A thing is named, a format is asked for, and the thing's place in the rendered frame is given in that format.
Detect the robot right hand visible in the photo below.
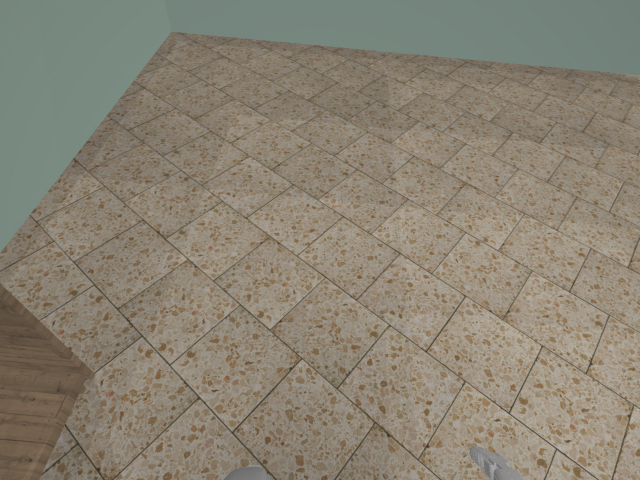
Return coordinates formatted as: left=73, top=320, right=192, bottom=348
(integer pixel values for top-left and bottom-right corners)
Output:
left=470, top=446, right=524, bottom=480

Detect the wardrobe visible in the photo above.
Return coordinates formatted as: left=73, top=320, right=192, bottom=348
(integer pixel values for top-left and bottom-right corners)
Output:
left=0, top=284, right=95, bottom=480

